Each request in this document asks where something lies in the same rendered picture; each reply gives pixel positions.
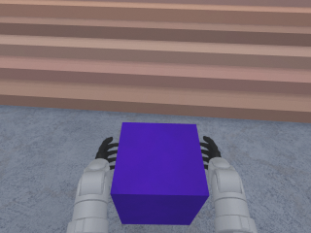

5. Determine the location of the carton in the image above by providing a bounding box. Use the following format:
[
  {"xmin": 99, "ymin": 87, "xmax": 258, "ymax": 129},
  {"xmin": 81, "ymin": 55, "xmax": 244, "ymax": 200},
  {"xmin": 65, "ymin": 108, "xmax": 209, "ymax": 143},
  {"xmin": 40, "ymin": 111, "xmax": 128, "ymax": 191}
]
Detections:
[{"xmin": 110, "ymin": 122, "xmax": 210, "ymax": 225}]

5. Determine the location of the right robot forearm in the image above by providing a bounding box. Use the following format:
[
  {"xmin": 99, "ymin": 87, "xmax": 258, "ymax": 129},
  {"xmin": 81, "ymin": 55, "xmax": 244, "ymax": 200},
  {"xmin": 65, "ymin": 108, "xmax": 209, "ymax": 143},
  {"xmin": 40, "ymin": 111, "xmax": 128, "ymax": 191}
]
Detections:
[{"xmin": 208, "ymin": 157, "xmax": 258, "ymax": 233}]

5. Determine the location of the left robot forearm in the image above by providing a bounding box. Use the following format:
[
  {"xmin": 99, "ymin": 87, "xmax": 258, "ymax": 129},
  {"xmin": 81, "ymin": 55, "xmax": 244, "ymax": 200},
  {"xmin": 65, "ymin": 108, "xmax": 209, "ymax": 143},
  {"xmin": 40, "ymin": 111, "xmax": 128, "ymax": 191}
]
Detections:
[{"xmin": 66, "ymin": 158, "xmax": 111, "ymax": 233}]

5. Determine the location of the robot left hand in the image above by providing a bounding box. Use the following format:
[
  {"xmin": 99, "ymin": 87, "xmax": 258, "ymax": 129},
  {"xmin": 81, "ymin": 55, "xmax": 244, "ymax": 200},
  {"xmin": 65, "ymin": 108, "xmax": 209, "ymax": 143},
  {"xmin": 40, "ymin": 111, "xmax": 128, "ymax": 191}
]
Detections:
[{"xmin": 95, "ymin": 137, "xmax": 119, "ymax": 170}]

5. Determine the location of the robot right hand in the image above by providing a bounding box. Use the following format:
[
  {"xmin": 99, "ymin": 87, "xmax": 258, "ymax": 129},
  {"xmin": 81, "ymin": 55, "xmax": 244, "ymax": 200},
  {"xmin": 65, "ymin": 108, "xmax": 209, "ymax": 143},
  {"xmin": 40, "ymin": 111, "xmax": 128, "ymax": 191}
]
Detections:
[{"xmin": 199, "ymin": 136, "xmax": 221, "ymax": 170}]

